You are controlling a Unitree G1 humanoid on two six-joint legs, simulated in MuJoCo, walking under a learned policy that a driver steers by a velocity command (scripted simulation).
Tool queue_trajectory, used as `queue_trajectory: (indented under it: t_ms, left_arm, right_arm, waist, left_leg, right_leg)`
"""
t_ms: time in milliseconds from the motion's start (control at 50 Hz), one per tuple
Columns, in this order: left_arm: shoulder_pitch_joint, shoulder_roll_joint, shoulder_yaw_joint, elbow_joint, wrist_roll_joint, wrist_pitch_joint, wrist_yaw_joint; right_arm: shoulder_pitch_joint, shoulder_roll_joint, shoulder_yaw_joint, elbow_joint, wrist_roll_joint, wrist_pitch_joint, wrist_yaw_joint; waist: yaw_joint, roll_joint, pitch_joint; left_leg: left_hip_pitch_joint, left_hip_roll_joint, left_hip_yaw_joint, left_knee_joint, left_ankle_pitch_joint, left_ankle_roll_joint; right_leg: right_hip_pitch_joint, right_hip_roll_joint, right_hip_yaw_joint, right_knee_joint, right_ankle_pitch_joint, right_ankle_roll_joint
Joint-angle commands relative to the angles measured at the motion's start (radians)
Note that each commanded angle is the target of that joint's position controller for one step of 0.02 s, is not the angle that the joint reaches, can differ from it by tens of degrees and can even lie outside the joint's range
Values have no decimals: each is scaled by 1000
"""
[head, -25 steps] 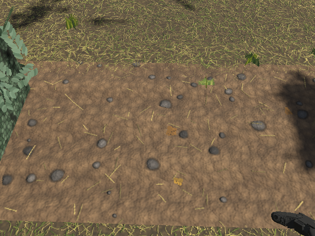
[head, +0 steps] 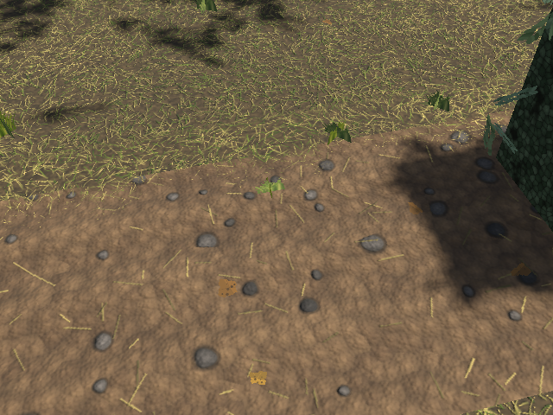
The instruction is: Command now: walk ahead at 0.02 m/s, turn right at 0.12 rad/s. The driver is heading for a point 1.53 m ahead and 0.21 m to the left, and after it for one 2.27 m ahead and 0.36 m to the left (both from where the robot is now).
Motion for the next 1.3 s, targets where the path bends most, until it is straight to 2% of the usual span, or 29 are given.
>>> queue_trajectory:
  t_ms: [20, 60, 100, 220, 320, 480, 780, 1020, 1300]
  left_arm:
    - [-68, 126, 25, -57, -6, -34, 0]
    - [-31, 114, 20, -36, -11, -38, 4]
    - [-16, 111, 21, -21, -16, -41, 7]
    - [-18, 93, 23, 15, -25, -35, 6]
    - [-14, 95, 30, 59, -30, -34, 9]
    - [-6, 107, 34, 134, -36, -35, 20]
    - [16, 111, 24, 251, -36, -39, 33]
    - [45, 102, 12, 301, -34, -41, 34]
    - [91, 90, -1, 324, -33, -42, 34]
  right_arm:
    - [-30, -108, -26, -60, -17, -15, -4]
    - [-9, -109, -27, -38, -2, -19, -1]
    - [-1, -98, -26, -20, 1, -25, -1]
    - [13, -93, -26, 22, 6, -28, -2]
    - [18, -102, -26, 57, 11, -27, -7]
    - [4, -104, -23, 108, 17, -15, -19]
    - [-17, -95, -16, 205, 20, 3, -29]
    - [4, -87, -7, 267, 20, 7, -33]
    - [42, -75, 3, 311, 21, 8, -32]
  waist:
    - [-3, -173, 2]
    - [5, -100, 37]
    - [13, -63, 29]
    - [17, -24, -12]
    - [17, -23, -21]
    - [16, -32, -1]
    - [20, -29, 32]
    - [22, -31, 52]
    - [23, -31, 68]
  left_leg:
    - [132, 19, -26, -43, 30, -3]
    - [127, 24, -30, -61, 36, 2]
    - [123, 25, -29, -70, 58, 2]
    - [155, 25, -24, -65, 127, 2]
    - [176, 27, -21, -48, 175, 8]
    - [204, 22, -16, -42, 195, 16]
    - [213, 7, -4, -69, 150, 20]
    - [206, -1, -2, -87, 112, 20]
    - [195, -7, -1, -98, 93, 19]
  right_leg:
    - [-72, -132, 179, -277, -233, -56]
    - [-55, -107, 150, -255, -161, -43]
    - [-8, -94, 128, -218, -71, -44]
    - [67, -73, 92, -162, 104, -47]
    - [95, -58, 67, -135, 197, -40]
    - [93, -47, 46, -122, 233, -28]
    - [90, -39, 24, -145, 170, -14]
    - [83, -34, 13, -167, 122, -10]
    - [75, -31, 6, -183, 97, -4]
